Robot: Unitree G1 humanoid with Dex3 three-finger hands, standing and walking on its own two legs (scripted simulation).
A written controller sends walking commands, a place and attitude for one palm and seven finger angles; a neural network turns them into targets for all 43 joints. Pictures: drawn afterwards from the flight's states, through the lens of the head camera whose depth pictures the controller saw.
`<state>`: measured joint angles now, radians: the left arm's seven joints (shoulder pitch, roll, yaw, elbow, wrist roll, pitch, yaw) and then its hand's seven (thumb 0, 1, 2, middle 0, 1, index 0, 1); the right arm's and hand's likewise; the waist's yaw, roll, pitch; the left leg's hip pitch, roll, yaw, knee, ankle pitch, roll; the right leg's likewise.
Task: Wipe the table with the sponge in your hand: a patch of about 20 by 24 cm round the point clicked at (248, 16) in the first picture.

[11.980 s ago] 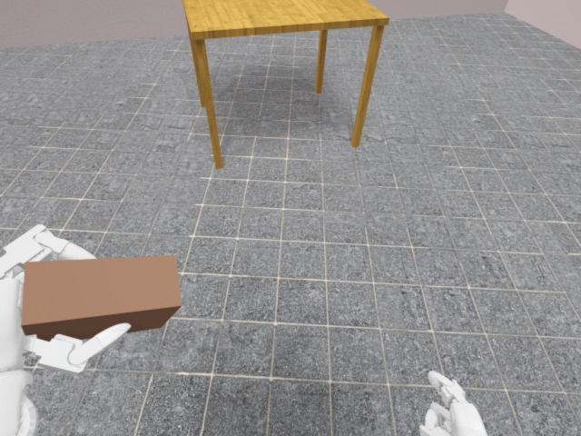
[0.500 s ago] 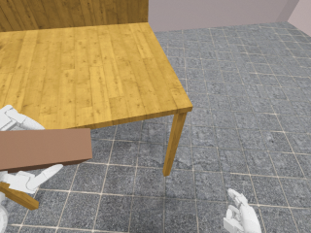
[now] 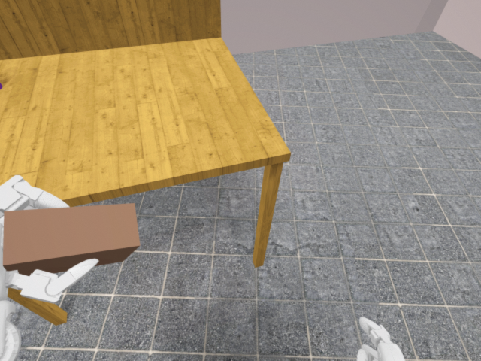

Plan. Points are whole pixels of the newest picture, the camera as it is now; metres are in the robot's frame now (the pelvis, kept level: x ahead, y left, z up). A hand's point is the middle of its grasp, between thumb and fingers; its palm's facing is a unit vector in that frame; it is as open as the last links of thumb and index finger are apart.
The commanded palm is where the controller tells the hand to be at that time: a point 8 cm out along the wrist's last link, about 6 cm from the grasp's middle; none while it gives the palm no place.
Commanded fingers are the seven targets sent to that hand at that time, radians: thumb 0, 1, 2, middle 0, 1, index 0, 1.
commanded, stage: come to a stop and stand still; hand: left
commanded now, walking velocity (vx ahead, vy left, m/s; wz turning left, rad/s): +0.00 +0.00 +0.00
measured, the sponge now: (94, 238) +0.24 +0.21 +0.14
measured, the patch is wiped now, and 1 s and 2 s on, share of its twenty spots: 0.00 0.00 0.00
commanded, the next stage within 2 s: look again from close up in 0.10 s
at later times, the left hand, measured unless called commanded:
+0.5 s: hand (73, 235) +0.25 +0.25 +0.13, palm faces +0.22 -0.89 -0.39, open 9.7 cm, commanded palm +0.19 +0.30 +0.18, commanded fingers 0.00 0.10 1.30 -1.20 -1.60 -1.20 -1.60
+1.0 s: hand (67, 177) +0.33 +0.29 +0.14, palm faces +0.30 -0.86 -0.41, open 9.7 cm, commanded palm +0.26 +0.32 +0.18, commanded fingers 0.00 0.10 1.30 -1.20 -1.60 -1.20 -1.60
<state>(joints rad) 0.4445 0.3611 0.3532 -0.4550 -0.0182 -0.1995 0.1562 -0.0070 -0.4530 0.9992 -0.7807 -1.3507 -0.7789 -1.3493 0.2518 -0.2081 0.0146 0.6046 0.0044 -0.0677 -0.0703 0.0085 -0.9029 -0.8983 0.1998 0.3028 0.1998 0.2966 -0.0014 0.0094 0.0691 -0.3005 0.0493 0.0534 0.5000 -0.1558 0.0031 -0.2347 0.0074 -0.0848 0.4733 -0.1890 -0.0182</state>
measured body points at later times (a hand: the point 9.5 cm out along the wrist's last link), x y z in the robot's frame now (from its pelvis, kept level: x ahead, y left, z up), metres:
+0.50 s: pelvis +0.02 +0.03 +0.00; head +0.04 +0.05 +0.45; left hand +0.23 +0.29 +0.15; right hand +0.17 -0.20 -0.07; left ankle +0.07 +0.11 -0.74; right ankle +0.04 -0.10 -0.73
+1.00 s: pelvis +0.08 +0.05 -0.01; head +0.12 +0.07 +0.44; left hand +0.31 +0.33 +0.17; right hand +0.26 -0.19 -0.07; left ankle +0.07 +0.12 -0.74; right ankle +0.04 -0.10 -0.73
